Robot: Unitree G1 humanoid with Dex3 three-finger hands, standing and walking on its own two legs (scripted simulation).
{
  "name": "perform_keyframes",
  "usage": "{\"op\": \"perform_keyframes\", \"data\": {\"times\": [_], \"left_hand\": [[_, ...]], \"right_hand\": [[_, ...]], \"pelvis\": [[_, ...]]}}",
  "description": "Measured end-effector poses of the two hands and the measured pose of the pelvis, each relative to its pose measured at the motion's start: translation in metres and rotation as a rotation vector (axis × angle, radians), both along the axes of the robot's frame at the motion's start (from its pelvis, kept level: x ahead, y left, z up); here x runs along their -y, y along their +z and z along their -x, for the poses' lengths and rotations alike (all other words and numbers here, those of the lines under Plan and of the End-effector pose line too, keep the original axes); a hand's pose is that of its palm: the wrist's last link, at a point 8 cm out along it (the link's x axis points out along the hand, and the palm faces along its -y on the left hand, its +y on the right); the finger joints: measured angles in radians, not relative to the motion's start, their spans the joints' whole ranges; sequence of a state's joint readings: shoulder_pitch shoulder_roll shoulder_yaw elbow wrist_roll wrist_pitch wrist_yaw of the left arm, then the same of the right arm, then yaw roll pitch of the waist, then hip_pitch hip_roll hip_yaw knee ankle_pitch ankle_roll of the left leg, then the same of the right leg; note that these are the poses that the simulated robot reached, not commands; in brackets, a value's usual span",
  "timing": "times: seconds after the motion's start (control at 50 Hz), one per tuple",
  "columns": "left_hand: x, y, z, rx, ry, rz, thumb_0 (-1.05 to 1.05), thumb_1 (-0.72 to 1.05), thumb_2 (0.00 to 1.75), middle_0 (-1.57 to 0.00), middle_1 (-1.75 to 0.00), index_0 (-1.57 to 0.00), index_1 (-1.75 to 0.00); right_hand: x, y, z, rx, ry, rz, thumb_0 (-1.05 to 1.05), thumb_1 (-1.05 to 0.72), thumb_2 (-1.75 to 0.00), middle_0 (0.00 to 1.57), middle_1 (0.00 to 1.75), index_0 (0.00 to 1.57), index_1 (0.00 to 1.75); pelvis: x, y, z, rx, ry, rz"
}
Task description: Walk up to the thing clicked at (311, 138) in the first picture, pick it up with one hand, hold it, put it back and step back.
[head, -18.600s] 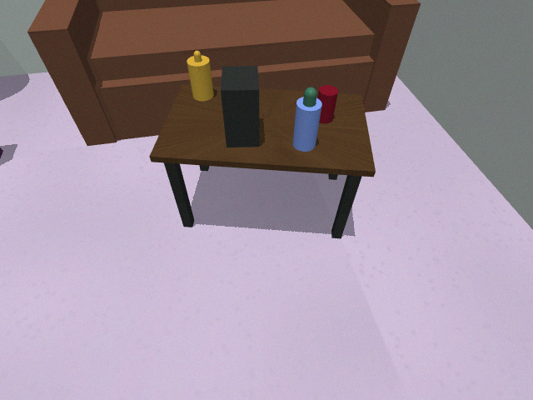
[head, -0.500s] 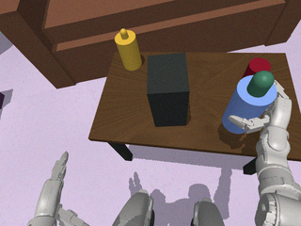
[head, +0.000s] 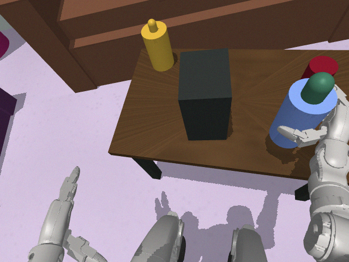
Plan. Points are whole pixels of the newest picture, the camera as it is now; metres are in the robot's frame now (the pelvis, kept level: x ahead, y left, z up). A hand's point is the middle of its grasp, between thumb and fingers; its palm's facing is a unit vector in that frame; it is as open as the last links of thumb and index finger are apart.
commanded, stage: lower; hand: right
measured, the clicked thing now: (301, 111) +0.47 -0.18 +0.00
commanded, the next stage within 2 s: loosen in 0.86 s
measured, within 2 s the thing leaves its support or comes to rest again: rests again in 0.70 s
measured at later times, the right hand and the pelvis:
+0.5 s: hand (297, 125) +0.47 -0.20 -0.08, palm faces +0.22 +0.98 +0.00, open 11.5 cm; pelvis -0.02 +0.00 -0.04, yaw +1 degrees
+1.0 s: hand (296, 128) +0.48 -0.20 -0.10, palm faces +0.22 +0.98 +0.01, open 11.5 cm; pelvis -0.02 +0.00 -0.06, yaw +1 degrees
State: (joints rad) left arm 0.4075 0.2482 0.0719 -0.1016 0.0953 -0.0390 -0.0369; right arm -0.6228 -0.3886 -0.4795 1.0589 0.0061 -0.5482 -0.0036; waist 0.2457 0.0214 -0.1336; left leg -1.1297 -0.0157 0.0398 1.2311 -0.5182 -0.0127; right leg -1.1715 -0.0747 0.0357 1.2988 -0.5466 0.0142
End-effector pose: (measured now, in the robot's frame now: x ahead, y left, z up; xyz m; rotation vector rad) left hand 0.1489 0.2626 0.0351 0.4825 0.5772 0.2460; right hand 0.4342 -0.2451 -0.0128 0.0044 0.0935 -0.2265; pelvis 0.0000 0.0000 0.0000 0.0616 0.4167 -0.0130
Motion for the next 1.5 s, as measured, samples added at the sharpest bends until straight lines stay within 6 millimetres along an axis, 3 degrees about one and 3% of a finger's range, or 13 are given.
{"op": "perform_keyframes", "data": {"times": [0.4,0.62,1.08,1.3,1.5], "left_hand": [[-0.001,-0.005,0.011,0.024,-0.031,-0.09,-0.01,-0.52,0.05,-0.05,-0.05,-0.06,-0.05],[-0.001,-0.006,0.012,0.027,-0.037,-0.124,-0.01,-0.52,0.05,-0.06,-0.05,-0.06,-0.05],[0.005,-0.004,0.017,0.073,-0.071,-0.154,-0.01,-0.51,0.03,-0.06,-0.05,-0.07,-0.04],[0.003,-0.005,0.027,0.081,-0.062,-0.16,-0.01,-0.49,0.02,-0.05,-0.06,-0.08,-0.03],[0.004,-0.004,0.027,0.087,-0.068,-0.161,-0.01,-0.51,0.04,-0.06,-0.06,-0.07,-0.05]], "right_hand": [[0.003,-0.054,-0.006,-0.002,0.007,-0.004,-0.02,0.61,-0.88,0.65,1.08,0.71,1.13],[0.003,-0.07,-0.009,-0.004,0.006,-0.006,-0.02,0.61,-0.88,0.65,1.08,0.7,1.13],[0.007,-0.083,-0.009,0.018,0.007,-0.007,-0.01,0.61,-0.87,0.66,1.07,0.71,1.12],[0.009,-0.082,-0.01,0.025,0.004,0.0,0.0,0.54,-0.67,0.79,0.86,0.84,0.88],[0.01,-0.078,-0.012,0.036,0.011,-0.003,0.0,0.41,-0.5,0.77,0.68,0.78,0.68]], "pelvis": [[-0.002,-0.033,0.014,-0.064,0.007,-0.016],[-0.001,-0.044,0.015,-0.082,0.012,-0.025],[-0.001,-0.061,0.023,-0.093,0.011,-0.031],[-0.002,-0.067,0.031,-0.091,0.01,-0.029],[-0.002,-0.067,0.031,-0.092,0.01,-0.031]]}}
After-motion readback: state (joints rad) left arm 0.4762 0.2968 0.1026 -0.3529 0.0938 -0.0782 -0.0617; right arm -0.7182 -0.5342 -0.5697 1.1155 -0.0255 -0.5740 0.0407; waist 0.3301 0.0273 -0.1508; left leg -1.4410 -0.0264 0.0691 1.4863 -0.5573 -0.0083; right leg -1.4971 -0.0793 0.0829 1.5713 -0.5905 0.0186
